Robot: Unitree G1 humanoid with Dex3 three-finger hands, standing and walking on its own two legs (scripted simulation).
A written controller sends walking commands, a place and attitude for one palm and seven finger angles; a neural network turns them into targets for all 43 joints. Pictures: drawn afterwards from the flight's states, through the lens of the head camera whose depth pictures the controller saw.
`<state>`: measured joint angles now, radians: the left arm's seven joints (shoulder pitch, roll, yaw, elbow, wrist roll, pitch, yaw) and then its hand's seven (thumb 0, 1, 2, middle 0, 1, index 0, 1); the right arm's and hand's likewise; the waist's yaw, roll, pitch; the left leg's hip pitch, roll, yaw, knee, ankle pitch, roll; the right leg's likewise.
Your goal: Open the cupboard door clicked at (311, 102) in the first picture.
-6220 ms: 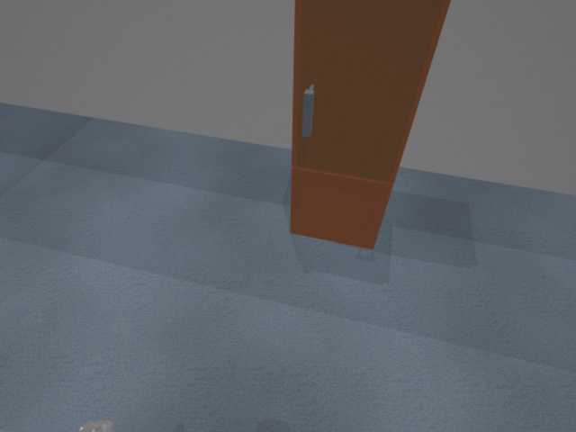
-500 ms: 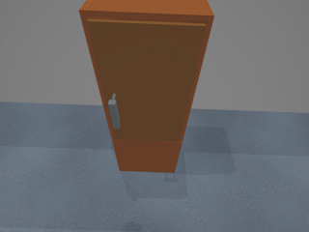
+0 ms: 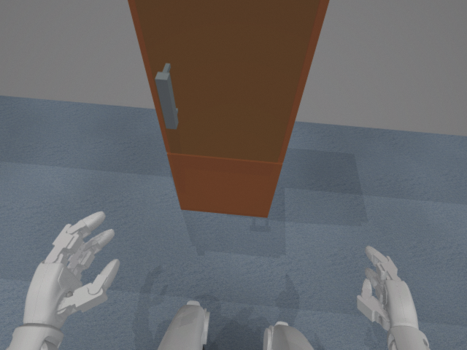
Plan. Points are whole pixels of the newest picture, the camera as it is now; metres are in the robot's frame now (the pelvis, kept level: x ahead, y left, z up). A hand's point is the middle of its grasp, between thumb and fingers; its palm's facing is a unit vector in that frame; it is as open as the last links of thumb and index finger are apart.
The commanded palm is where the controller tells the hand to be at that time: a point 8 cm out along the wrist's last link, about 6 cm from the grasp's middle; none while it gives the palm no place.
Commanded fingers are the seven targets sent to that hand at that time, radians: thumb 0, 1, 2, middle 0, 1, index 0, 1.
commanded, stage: raise the hand with hooked fingers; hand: left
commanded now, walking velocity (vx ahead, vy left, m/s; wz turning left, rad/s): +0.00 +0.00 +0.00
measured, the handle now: (169, 96) +0.64 +0.23 +0.02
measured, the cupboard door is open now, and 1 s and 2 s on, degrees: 0 0 0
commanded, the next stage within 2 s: move the hooked fingers beside the handle in 1.62 s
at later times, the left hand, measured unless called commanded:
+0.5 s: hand (85, 244) +0.25 +0.27 +0.04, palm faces +0.01 -1.00 -0.05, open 11.9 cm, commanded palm +0.23 +0.32 +0.04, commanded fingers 0.00 -0.27 0.40 -0.28 -1.05 -0.28 -1.05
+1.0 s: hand (58, 228) +0.28 +0.32 +0.04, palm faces +0.02 -1.00 -0.06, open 13.9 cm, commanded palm +0.26 +0.36 +0.04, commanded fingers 0.00 -0.50 0.30 -0.30 -1.20 -0.30 -1.20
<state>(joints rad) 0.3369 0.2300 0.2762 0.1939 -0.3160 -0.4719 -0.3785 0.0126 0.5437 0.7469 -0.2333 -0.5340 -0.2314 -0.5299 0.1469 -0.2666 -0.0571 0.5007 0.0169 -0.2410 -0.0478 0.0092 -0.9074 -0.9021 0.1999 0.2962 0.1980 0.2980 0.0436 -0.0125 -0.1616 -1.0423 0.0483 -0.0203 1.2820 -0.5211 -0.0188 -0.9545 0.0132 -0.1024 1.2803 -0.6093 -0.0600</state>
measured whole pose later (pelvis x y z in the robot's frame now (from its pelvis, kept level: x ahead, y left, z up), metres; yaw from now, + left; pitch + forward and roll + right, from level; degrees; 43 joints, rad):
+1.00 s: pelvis +0.00 +0.05 +0.01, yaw -1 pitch +20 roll -5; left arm 0.07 0.39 0.39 0.32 -0.34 -0.40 -0.47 -0.01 -0.48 0.31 -0.30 -1.19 -0.30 -1.19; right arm 0.22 -0.25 0.04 0.52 0.01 -0.17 -0.04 0.01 -0.90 -0.90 0.21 0.30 0.20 0.30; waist 0.00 0.01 -0.16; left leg -1.10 0.03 -0.01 1.27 -0.51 0.05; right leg -0.98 0.00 -0.09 1.19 -0.55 0.01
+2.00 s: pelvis +0.00 +0.02 +0.00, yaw -1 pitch +22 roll -4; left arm -0.19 0.42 0.42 0.54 -0.31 -0.39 -0.48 -0.01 -0.50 0.30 -0.31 -1.20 -0.30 -1.20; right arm 0.22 -0.28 0.03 0.57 0.02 -0.14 -0.06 0.01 -0.90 -0.90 0.20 0.30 0.20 0.30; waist -0.02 0.02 -0.16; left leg -1.17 0.05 -0.03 1.31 -0.53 0.02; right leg -1.06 0.02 -0.10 1.26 -0.59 -0.03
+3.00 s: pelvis -0.01 +0.04 -0.04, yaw -5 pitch +30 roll -7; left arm -0.93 0.73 0.54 1.18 -0.09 -0.40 -0.41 -0.01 -0.50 0.30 -0.31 -1.20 -0.30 -1.20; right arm 0.30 -0.30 0.07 0.60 -0.02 0.05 -0.03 0.00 -0.90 -0.90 0.20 0.30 0.20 0.30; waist -0.18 0.03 -0.14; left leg -1.44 0.07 -0.03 1.44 -0.54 0.04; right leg -1.32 0.04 -0.10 1.36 -0.58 0.00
